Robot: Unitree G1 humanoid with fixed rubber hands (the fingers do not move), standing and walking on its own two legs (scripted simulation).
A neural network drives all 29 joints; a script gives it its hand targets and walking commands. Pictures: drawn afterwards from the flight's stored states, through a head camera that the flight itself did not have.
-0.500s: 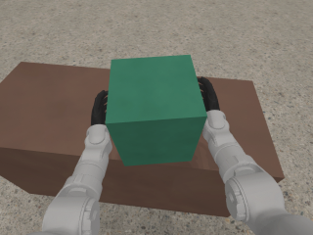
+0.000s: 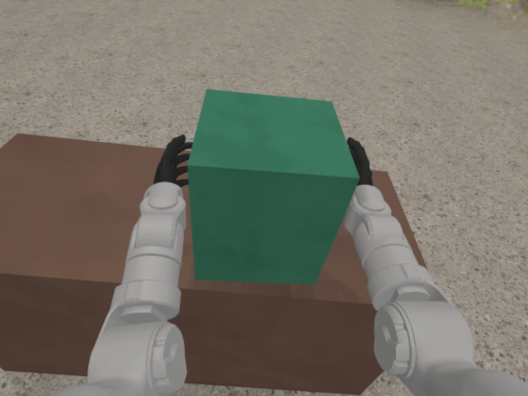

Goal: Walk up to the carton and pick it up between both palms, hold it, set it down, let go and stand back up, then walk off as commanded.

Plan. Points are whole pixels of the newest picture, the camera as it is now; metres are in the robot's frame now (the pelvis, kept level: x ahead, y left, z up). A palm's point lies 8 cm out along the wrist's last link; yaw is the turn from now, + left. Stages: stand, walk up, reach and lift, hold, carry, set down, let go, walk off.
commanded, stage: reach and lift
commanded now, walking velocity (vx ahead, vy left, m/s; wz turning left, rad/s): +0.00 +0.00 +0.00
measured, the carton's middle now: (263, 191) +0.40 +0.00 +0.12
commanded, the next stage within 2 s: hold in 1.20 s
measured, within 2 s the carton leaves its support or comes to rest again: neither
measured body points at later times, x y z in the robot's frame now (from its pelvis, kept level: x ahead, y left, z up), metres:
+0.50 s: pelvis +0.01 +0.00 +0.00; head -0.02 +0.03 +0.45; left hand +0.39 +0.16 +0.16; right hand +0.40 -0.14 +0.17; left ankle +0.02 +0.13 -0.75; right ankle +0.02 -0.13 -0.75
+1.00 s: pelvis -0.01 +0.00 +0.00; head -0.03 +0.03 +0.45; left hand +0.38 +0.17 +0.17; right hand +0.38 -0.14 +0.17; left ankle +0.02 +0.13 -0.75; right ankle +0.02 -0.13 -0.75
